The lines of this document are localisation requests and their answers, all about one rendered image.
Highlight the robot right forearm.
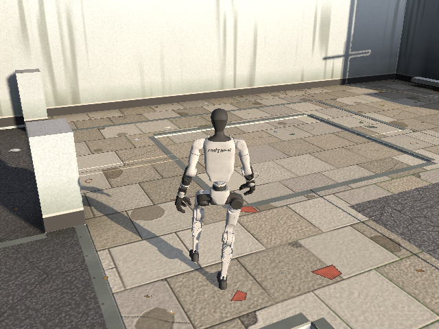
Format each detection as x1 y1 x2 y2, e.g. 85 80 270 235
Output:
244 165 255 186

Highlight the robot left hand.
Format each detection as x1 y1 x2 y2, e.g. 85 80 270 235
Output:
175 196 191 213

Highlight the right robot foot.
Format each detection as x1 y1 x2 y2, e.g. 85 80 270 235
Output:
217 271 227 290

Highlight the humanoid robot head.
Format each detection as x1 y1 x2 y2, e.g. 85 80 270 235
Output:
208 108 231 142

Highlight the robot right upper arm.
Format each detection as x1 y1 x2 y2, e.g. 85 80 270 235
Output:
234 138 252 175

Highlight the robot right hand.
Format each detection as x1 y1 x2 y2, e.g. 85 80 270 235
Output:
239 183 255 195

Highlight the robot left forearm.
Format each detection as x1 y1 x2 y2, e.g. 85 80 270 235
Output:
177 166 192 198

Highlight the robot left upper arm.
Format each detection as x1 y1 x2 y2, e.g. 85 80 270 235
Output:
186 138 205 177

